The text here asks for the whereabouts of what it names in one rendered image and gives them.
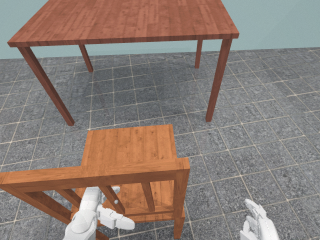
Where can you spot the robot right hand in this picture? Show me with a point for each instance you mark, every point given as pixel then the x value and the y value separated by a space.
pixel 263 228

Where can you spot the left robot forearm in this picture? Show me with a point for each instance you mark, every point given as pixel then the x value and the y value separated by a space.
pixel 82 226

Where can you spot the table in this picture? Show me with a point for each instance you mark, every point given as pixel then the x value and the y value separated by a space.
pixel 86 22

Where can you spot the robot left hand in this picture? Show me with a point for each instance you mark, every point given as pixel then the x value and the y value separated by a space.
pixel 93 198

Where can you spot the chair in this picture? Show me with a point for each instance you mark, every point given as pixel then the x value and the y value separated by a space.
pixel 142 161

